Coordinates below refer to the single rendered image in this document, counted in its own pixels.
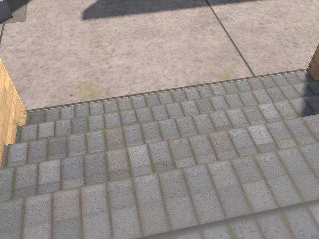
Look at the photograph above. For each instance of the stairs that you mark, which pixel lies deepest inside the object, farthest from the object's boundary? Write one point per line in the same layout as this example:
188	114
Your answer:
85	144

